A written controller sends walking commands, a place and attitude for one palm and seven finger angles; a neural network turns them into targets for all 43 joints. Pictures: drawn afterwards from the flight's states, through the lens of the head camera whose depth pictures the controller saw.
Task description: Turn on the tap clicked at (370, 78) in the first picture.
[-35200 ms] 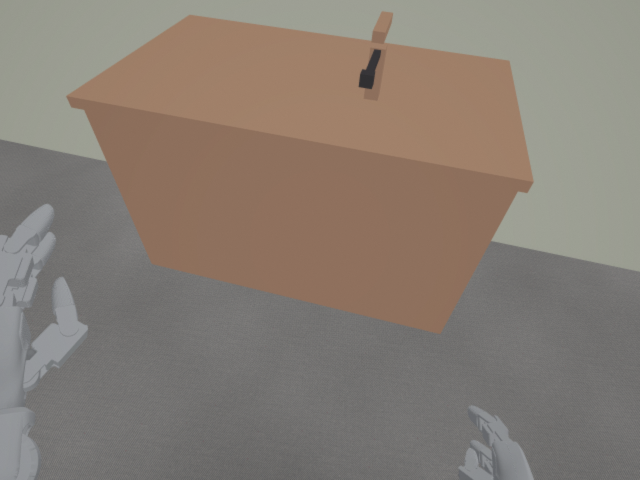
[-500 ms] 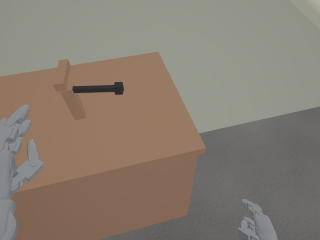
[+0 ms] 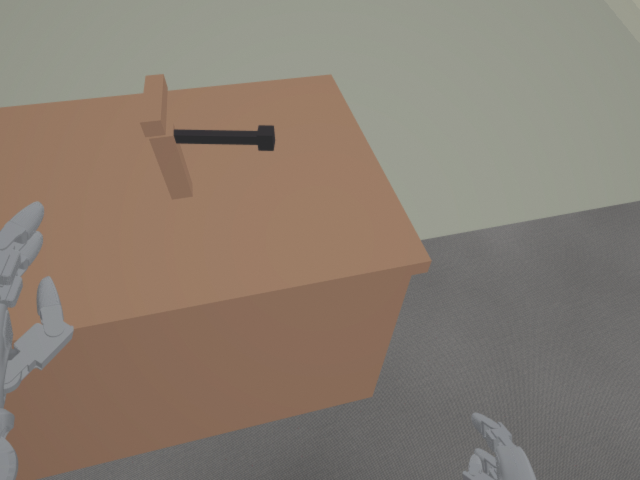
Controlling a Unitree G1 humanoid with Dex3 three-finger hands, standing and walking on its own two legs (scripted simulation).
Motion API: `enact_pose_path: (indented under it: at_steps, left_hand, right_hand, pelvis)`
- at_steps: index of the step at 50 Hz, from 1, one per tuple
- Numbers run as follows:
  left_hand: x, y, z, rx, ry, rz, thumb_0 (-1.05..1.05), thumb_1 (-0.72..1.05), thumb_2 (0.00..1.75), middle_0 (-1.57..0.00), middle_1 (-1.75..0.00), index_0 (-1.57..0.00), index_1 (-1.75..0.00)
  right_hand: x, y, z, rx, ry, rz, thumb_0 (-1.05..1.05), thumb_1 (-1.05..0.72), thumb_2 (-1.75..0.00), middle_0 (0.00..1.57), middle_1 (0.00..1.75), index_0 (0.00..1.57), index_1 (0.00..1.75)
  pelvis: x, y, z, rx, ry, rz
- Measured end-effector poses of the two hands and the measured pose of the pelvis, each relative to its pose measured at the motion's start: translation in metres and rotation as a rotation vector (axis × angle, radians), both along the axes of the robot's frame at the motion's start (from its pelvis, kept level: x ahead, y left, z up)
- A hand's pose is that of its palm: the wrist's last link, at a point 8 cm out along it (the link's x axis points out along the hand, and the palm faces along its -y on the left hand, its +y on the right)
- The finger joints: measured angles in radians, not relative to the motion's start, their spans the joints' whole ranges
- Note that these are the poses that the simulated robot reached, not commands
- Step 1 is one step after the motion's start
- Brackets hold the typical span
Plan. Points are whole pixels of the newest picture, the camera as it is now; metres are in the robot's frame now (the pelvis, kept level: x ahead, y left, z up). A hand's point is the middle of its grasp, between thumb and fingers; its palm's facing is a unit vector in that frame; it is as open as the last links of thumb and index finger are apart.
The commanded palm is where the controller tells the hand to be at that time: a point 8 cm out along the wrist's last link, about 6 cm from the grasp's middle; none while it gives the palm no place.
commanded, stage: step back with the hand held close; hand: left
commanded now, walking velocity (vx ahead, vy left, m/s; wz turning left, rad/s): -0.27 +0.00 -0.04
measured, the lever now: (266, 138) +0.58 +0.14 +0.12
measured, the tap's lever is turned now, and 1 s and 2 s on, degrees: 76 76 76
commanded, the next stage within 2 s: stop stepping back and stand still in 0.56 s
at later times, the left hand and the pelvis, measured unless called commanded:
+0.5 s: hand (18, 434) +0.13 +0.24 +0.16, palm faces +0.36 -0.87 -0.33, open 7.4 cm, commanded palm +0.09 +0.28 +0.18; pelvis -0.08 +0.01 +0.00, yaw -1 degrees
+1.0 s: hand out of the picture +0.02 +0.25 +0.15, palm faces +0.37 -0.84 -0.40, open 7.4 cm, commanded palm -0.03 +0.29 +0.18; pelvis -0.19 +0.01 +0.00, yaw -1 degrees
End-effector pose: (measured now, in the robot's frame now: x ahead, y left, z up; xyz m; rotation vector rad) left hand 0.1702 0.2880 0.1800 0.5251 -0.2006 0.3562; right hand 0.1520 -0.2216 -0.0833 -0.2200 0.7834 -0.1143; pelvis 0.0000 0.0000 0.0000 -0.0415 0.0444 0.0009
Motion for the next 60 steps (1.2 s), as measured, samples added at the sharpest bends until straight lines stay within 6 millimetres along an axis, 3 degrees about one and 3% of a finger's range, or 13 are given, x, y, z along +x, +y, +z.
enact_pose_path:
  at_steps: [6,11,18,23,27,30,33,37,41,46,49,54,60]
  left_hand:
    - [-0.009,-0.013,-0.014,-0.040,0.055,-0.025,0.02,0.89,0.90,-0.20,-0.30,-0.21,-0.30]
    - [-0.019,-0.025,-0.010,-0.066,-0.019,-0.114,0.02,0.88,0.90,-0.21,-0.30,-0.21,-0.30]
    - [-0.049,-0.010,-0.006,-0.028,-0.037,-0.089,0.02,0.88,0.90,-0.21,-0.30,-0.21,-0.30]
    - [-0.077,-0.005,-0.005,-0.073,-0.067,-0.066,0.02,0.88,0.90,-0.21,-0.30,-0.21,-0.30]
    - [-0.085,0.002,-0.008,-0.117,-0.119,-0.084,0.02,0.88,0.90,-0.21,-0.30,-0.21,-0.30]
    - [-0.089,0.014,-0.011,-0.095,-0.152,-0.104,0.02,0.88,0.90,-0.21,-0.30,-0.21,-0.30]
    - [-0.100,0.022,-0.012,-0.056,-0.107,-0.108,0.02,0.88,0.90,-0.20,-0.30,-0.21,-0.30]
    - [-0.124,0.017,-0.003,-0.042,-0.031,-0.131,0.02,0.89,0.90,-0.20,-0.30,-0.21,-0.30]
    - [-0.151,0.008,0.010,-0.021,-0.023,-0.139,0.02,0.89,0.90,-0.20,-0.30,-0.21,-0.30]
    - [-0.175,0.009,0.003,0.015,0.015,-0.045,0.02,0.88,0.90,-0.21,-0.30,-0.21,-0.30]
    - [-0.185,0.007,-0.007,-0.053,0.030,-0.002,0.02,0.88,0.90,-0.21,-0.30,-0.21,-0.30]
    - [-0.194,-0.003,-0.012,-0.143,-0.022,-0.018,0.02,0.88,0.90,-0.20,-0.30,-0.21,-0.30]
    - [-0.201,0.000,-0.009,-0.114,-0.087,-0.060,0.02,0.88,0.90,-0.21,-0.30,-0.21,-0.30]
  right_hand:
    - [-0.007,0.004,-0.008,0.025,0.011,0.025,0.01,-0.90,-0.90,0.20,0.30,0.20,0.30]
    - [-0.018,-0.004,-0.004,0.007,-0.006,-0.009,0.01,-0.90,-0.90,0.21,0.30,0.21,0.30]
    - [-0.036,-0.017,0.012,-0.049,-0.073,-0.028,0.01,-0.90,-0.90,0.20,0.30,0.20,0.30]
    - [-0.062,-0.018,0.017,-0.061,-0.044,-0.032,0.01,-0.90,-0.90,0.20,0.30,0.20,0.30]
    - [-0.081,-0.008,0.023,-0.096,-0.004,-0.007,0.01,-0.90,-0.90,0.20,0.30,0.20,0.30]
    - [-0.088,0.002,0.018,-0.123,-0.021,0.001,0.01,-0.90,-0.90,0.20,0.30,0.20,0.30]
    - [-0.104,0.018,0.016,-0.074,-0.031,-0.020,0.01,-0.90,-0.90,0.20,0.30,0.20,0.30]
    - [-0.137,0.037,0.018,0.004,-0.041,-0.017,0.01,-0.90,-0.90,0.20,0.30,0.20,0.30]
    - [-0.171,0.041,0.013,0.052,-0.024,-0.032,0.01,-0.90,-0.90,0.21,0.30,0.20,0.30]
    - [-0.202,0.026,-0.006,0.066,0.015,-0.049,0.01,-0.90,-0.90,0.21,0.30,0.21,0.30]
    - [-0.216,0.010,-0.012,0.044,0.053,-0.058,0.01,-0.90,-0.90,0.21,0.30,0.21,0.30]
    - [-0.230,-0.015,0.005,-0.031,0.032,-0.084,0.01,-0.90,-0.90,0.21,0.30,0.20,0.30]
    - [-0.227,-0.030,0.016,-0.112,-0.063,-0.123,0.01,-0.90,-0.90,0.20,0.30,0.20,0.30]
  pelvis:
    - [-0.018,-0.003,-0.002,-0.015,0.011,-0.024]
    - [-0.031,-0.004,-0.007,-0.027,-0.033,-0.016]
    - [-0.058,-0.002,-0.009,-0.030,-0.040,-0.015]
    - [-0.073,0.002,-0.004,0.003,-0.034,-0.017]
    - [-0.086,0.010,-0.001,0.028,-0.015,0.010]
    - [-0.106,0.023,-0.012,0.015,-0.002,0.039]
    - [-0.129,0.028,-0.009,0.046,-0.018,-0.009]
    - [-0.149,0.030,0.002,0.024,-0.027,-0.024]
    - [-0.164,0.028,0.005,0.016,-0.037,-0.030]
    - [-0.177,0.017,-0.001,0.041,-0.048,-0.025]
    - [-0.188,0.014,0.001,0.031,-0.067,-0.014]
    - [-0.198,0.010,0.006,0.061,-0.076,-0.006]
    - [-0.206,0.017,-0.006,0.042,-0.083,0.015]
